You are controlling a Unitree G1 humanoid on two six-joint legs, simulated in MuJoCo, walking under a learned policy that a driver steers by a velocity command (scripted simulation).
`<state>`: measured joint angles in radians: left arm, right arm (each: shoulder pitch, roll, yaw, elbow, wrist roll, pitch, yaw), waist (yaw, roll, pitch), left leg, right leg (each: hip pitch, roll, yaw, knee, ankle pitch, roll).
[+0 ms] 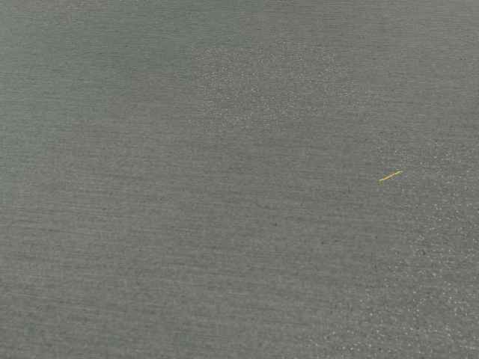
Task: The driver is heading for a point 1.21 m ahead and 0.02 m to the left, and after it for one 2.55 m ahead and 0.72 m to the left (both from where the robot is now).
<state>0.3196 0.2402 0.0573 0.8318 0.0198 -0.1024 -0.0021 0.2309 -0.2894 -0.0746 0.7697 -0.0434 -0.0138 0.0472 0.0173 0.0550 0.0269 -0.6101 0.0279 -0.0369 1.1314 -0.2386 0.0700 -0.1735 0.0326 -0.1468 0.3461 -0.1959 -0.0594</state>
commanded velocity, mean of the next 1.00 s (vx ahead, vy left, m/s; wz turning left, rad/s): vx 0.50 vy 0.00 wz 0.32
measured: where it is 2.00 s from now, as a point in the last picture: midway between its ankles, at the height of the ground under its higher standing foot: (211, 204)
